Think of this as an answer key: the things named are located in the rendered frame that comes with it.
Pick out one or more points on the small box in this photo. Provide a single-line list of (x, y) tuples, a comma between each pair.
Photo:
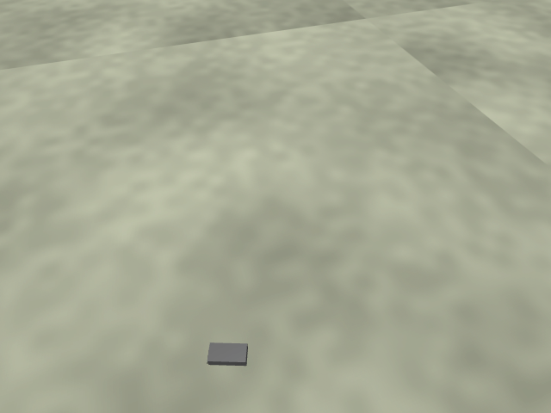
[(227, 354)]

